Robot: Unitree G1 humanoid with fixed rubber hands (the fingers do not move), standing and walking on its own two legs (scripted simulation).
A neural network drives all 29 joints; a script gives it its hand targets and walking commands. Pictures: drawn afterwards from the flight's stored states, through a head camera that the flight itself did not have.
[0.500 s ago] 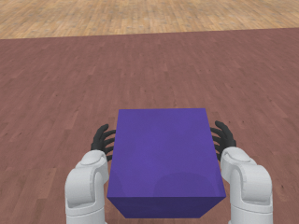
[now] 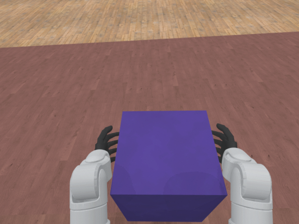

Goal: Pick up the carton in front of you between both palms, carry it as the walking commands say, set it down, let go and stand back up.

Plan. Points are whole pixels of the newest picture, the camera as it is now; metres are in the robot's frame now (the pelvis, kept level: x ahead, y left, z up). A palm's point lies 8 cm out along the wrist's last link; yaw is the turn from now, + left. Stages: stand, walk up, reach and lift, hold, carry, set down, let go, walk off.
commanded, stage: carry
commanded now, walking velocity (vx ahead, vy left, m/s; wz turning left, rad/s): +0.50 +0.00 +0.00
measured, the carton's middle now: (164, 169) +0.26 +0.00 +0.02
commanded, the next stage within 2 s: none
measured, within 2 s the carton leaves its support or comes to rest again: neither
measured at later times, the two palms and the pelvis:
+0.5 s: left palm (117, 59) +0.67 +0.16 +0.11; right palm (196, 54) +0.66 -0.14 +0.13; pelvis +0.32 +0.03 -0.01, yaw -2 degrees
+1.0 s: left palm (127, 30) +1.02 +0.16 +0.08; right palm (184, 29) +1.02 -0.14 +0.07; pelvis +0.65 +0.02 -0.03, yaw +0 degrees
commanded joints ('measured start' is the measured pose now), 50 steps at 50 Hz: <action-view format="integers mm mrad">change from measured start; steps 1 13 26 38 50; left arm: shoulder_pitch -395 -527 -1151 -1263 -1051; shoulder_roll -901 -853 -740 -1003 -917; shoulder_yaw -689 -734 -564 -496 -531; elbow -12 -11 285 370 324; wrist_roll -400 -436 -470 -448 -416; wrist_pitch -9 -88 -19 -39 -30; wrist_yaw -264 -265 -159 -139 -200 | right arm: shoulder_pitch -461 -523 -1087 -1294 -1168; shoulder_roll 868 882 722 995 968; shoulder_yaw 741 785 544 503 630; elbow -64 8 350 368 294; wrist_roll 409 391 481 498 489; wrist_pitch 12 -87 -23 -28 -26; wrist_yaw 265 224 187 205 209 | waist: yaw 30 18 -79 -76 85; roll -333 -180 252 72 -257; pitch -330 -194 -360 -387 -567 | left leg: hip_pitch -653 -676 174 195 -803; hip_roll -125 -16 247 95 -133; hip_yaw -109 -55 -671 -217 -233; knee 701 159 -245 -128 887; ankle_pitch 33 344 378 1002 -99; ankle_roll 13 17 258 208 72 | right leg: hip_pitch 769 542 -196 -267 953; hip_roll -393 -214 46 12 -353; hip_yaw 776 181 264 174 753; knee -314 -307 853 303 -20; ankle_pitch -71 188 -416 -33 406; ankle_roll -177 -76 7 26 -282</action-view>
